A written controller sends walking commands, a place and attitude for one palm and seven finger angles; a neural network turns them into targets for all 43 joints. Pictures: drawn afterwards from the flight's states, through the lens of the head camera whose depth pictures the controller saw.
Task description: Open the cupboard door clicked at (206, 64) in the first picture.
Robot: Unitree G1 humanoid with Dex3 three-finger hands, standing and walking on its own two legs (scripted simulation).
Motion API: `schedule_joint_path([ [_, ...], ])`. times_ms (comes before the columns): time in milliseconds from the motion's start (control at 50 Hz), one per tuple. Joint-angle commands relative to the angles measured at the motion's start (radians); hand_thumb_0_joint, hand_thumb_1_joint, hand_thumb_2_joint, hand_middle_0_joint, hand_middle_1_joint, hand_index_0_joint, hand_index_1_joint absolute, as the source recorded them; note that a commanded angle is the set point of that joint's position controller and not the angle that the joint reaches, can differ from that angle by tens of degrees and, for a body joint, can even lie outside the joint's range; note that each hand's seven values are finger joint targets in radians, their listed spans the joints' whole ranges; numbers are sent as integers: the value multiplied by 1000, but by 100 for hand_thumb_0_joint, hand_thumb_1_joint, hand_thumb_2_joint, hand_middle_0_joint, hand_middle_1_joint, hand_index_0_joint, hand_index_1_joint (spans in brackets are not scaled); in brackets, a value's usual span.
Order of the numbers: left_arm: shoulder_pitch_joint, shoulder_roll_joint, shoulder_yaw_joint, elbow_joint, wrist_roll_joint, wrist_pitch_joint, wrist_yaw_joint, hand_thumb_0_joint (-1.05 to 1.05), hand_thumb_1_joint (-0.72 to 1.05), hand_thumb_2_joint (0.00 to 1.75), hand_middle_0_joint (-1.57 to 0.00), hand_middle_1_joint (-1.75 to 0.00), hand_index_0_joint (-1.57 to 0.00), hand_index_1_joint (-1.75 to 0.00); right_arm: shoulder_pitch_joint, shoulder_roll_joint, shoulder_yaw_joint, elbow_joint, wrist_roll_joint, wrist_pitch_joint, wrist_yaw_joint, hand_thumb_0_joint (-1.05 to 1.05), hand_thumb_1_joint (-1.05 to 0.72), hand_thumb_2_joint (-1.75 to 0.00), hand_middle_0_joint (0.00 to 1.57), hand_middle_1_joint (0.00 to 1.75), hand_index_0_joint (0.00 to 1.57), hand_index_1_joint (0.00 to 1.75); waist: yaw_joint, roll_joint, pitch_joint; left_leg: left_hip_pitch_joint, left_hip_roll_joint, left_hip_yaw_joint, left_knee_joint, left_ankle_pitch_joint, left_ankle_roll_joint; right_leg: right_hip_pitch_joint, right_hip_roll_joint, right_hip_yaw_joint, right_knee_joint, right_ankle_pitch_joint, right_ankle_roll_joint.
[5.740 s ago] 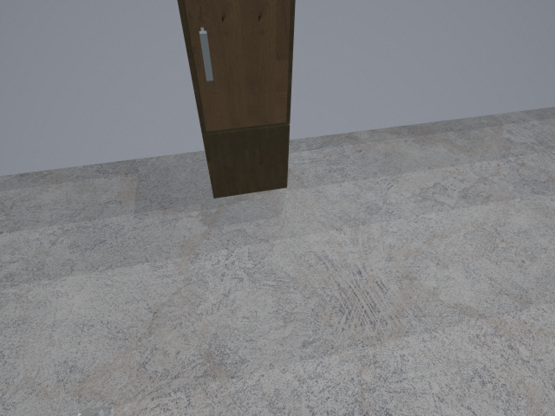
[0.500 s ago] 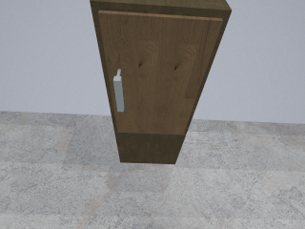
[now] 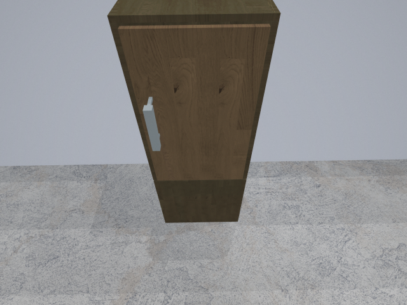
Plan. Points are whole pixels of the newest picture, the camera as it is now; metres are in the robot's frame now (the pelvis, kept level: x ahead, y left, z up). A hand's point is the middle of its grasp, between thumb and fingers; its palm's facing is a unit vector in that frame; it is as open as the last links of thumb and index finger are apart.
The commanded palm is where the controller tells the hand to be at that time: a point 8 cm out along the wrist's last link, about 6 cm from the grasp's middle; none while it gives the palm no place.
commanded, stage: come to a stop and stand still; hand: left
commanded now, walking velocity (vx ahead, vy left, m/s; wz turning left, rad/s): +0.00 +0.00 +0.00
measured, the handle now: (153, 124) +0.60 +0.18 -0.01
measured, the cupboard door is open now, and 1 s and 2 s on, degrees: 0 0 0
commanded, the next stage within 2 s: look again from close up in 0.10 s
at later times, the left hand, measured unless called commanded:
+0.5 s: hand out of the picture +0.02 +0.16 -0.17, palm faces +0.00 -0.98 -0.18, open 7.3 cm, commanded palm none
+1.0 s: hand (119, 260) +0.21 +0.18 -0.02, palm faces +0.24 -0.96 -0.13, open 7.5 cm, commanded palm +0.13 +0.22 -0.06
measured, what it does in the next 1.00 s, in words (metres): stands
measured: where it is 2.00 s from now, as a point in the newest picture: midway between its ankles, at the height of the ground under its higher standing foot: outside the picture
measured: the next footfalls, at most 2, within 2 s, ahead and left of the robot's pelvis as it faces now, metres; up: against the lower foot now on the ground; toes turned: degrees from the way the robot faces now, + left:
none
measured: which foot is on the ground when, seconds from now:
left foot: down 0.00-1.00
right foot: down 0.00-1.00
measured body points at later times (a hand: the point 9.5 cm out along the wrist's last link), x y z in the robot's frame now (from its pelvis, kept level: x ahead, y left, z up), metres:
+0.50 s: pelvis +0.02 -0.01 +0.00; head +0.03 +0.00 +0.45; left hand +0.02 +0.22 -0.16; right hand +0.03 -0.23 -0.15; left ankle +0.02 +0.10 -0.73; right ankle -0.01 -0.11 -0.73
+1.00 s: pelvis +0.01 -0.01 -0.01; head +0.02 -0.03 +0.44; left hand +0.19 +0.23 -0.01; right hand +0.13 -0.25 -0.13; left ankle +0.02 +0.10 -0.73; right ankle -0.01 -0.11 -0.73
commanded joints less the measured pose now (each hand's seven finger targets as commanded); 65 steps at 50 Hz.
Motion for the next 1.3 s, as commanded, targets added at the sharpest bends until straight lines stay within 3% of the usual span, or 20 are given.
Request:
schedule_joint_path([
  [0,29,123,30,-44,-2,-16,3,0,90,90,-20,-30,-20,-30,22,-85,-12,-31,1,-31,-12,0,-90,-90,20,30,20,30,4,-51,54,-10,74,-115,-126,-29,10,-93,-84,123,-170,-49,-38],
  [220,46,114,35,-9,-3,-18,2,0,90,90,-20,-30,-20,-30,32,-74,-11,23,5,-44,-23,0,-90,-90,20,30,20,30,14,-16,0,34,96,-108,-125,98,11,-31,-83,110,-146,136,-33],
  [760,52,109,40,35,3,-17,3,0,90,90,-20,-30,-20,-30,-12,-89,-15,55,8,-46,-34,0,-90,-90,20,30,20,30,14,-38,-12,110,110,-96,-123,224,14,1,-91,101,-145,304,-23],
  [780,117,110,37,61,11,-23,46,0,90,90,-20,-30,-20,-30,-84,-118,-23,-19,18,-41,-26,0,-90,-90,20,30,20,30,32,1,51,34,117,-66,84,286,-21,-46,-148,171,-170,594,6],
  [800,-620,317,124,-1513,-198,-229,44,0,88,89,-20,-32,-20,-32,-23,-262,-43,-355,67,-184,-64,0,-90,-90,20,30,20,30,-89,170,-445,300,-2,-109,-56,448,4,55,-42,51,-41,578,-29],
  [820,-184,236,124,-1254,-112,-183,92,0,85,88,-20,-33,-20,-33,-96,-176,-24,-301,52,-277,-95,0,-90,-90,20,30,20,30,20,289,-457,419,53,-131,-88,613,15,-17,4,31,32,334,-37],
  [840,91,38,12,-1078,-133,-45,122,0,83,87,-21,-34,-21,-34,-92,-134,-41,-297,76,-305,-88,0,-90,-90,20,30,20,30,-22,222,-289,293,57,-137,-96,588,-8,-145,10,-30,68,120,-13],
  [860,85,-84,-51,-1060,-163,-35,97,0,81,86,-21,-36,-21,-36,-54,-145,-44,-284,73,-307,-81,0,-90,-90,20,30,20,30,-33,103,-157,201,53,-141,-60,524,-5,-184,6,-39,38,117,-2],
  [880,-1,-14,2,-1084,-157,-76,84,0,78,85,-21,-37,-21,-37,-70,-183,-68,-334,59,-316,-75,0,-90,-90,20,30,20,30,-56,-4,-58,94,40,-160,-4,392,-2,-239,11,-48,2,132,2],
  [900,24,28,64,-1042,-149,-129,61,0,76,84,-21,-39,-21,-39,-65,-208,-83,-352,36,-316,-71,0,-90,-90,20,30,20,30,-63,-110,-78,7,14,-149,58,273,-3,-279,17,-60,3,163,2],
  [920,127,-24,59,-937,-160,-187,21,0,74,83,-21,-40,-21,-40,-73,-204,-84,-381,23,-314,-66,0,-90,-90,20,30,20,30,-47,-221,-69,-80,2,-146,114,210,-5,-331,21,-75,49,163,5],
  [980,322,-57,105,-834,-212,-412,-155,0,67,80,-22,-45,-22,-45,-141,-184,-106,-470,17,-318,-25,0,-90,-90,20,30,20,30,55,-299,-148,-310,-22,-122,268,133,-27,-407,25,-60,243,169,-6],
  [1000,301,-22,139,-837,-234,-494,-219,0,64,79,-22,-47,-22,-47,-163,-185,-109,-495,17,-318,-15,0,-90,-90,20,30,20,30,67,-269,-172,-382,-31,-113,318,88,-33,-433,19,-37,292,151,-9],
  [1040,248,92,246,-815,-252,-626,-341,0,60,77,-22,-50,-22,-50,-171,-191,-118,-535,23,-311,6,0,-90,-90,20,30,20,30,86,-118,-220,-477,-39,-105,423,49,-42,-480,4,22,389,128,-26],
  [1080,188,151,293,-915,-274,-623,-372,0,55,75,-22,-53,-22,-53,-201,-197,-118,-624,31,-292,4,0,-90,-90,20,30,20,30,104,-37,-323,-523,-52,-70,471,-7,-26,-471,-5,71,409,31,-24],
  [1100,129,159,293,-964,-292,-597,-369,0,53,74,-23,-54,-23,-54,-211,-189,-110,-657,39,-279,-3,0,-90,-90,20,30,20,30,95,-41,-327,-561,-59,-62,494,-65,-20,-467,-15,127,371,-62,-15],
  [1160,-44,198,309,-1162,-312,-556,-320,0,46,71,-23,-58,-23,-58,-180,-184,-99,-699,45,-259,-28,0,-90,-90,20,30,20,30,54,-7,-365,-562,-35,-93,525,-135,-2,-515,0,165,337,-229,-7],
  [1220,-149,203,277,-1316,-300,-590,-286,0,39,68,-24,-63,-24,-63,-130,-170,-83,-676,42,-262,-51,0,-90,-90,20,30,20,30,-4,47,-369,-545,-12,-105,566,-118,10,-549,2,172,323,-212,-2],
  [1240,-201,202,249,-1343,-303,-598,-293,0,36,67,-24,-64,-24,-64,-121,-173,-73,-668,38,-266,-60,0,-90,-90,20,30,20,30,-32,8,-362,-563,-6,-119,582,-121,14,-568,11,168,331,-216,0],
  [1280,-182,200,229,-1276,-300,-591,-321,0,32,65,-24,-68,-24,-68,-112,-180,-64,-637,41,-281,-72,0,-90,-90,20,30,20,30,-49,31,-329,-574,1,-129,590,-128,14,-600,14,161,326,-210,1],
])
